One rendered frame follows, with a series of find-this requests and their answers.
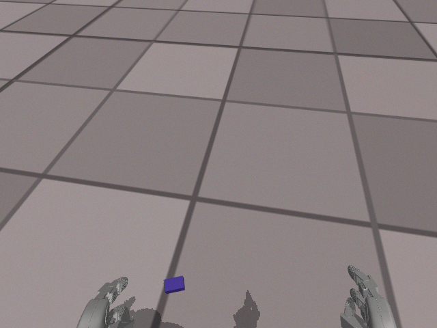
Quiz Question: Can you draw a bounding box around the small box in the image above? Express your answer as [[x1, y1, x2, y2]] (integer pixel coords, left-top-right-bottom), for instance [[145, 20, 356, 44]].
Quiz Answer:
[[165, 276, 185, 294]]

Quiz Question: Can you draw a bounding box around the left robot hand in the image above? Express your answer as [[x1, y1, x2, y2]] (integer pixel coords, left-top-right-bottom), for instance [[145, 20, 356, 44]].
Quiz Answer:
[[76, 277, 134, 328]]

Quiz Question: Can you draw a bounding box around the right robot hand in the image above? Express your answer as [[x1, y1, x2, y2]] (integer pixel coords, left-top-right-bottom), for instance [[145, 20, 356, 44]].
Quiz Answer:
[[340, 265, 397, 328]]

